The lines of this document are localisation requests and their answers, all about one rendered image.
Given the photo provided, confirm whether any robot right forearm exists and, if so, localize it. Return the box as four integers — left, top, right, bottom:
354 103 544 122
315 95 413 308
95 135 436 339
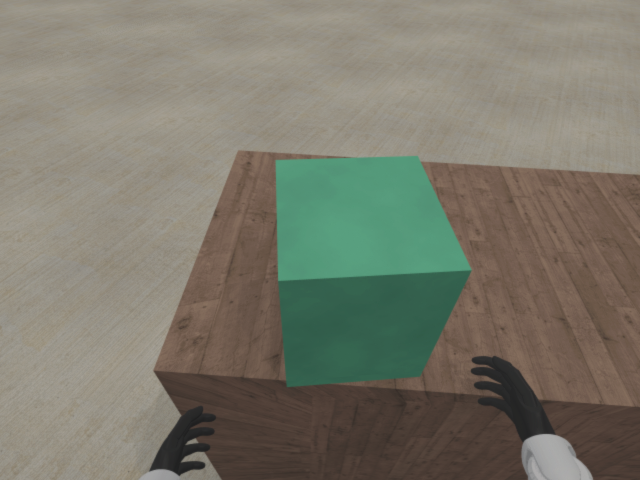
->
521 434 593 480

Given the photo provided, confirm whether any pedestal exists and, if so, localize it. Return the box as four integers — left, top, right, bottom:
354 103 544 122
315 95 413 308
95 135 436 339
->
153 150 640 480

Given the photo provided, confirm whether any right robot hand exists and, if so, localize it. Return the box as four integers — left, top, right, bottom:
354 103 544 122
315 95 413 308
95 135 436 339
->
471 356 556 442

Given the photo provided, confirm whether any left robot hand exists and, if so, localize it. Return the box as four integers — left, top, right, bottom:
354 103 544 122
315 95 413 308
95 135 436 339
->
149 406 216 476

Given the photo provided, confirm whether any carton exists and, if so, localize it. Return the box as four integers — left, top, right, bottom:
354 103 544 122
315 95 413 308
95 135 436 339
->
276 156 472 387

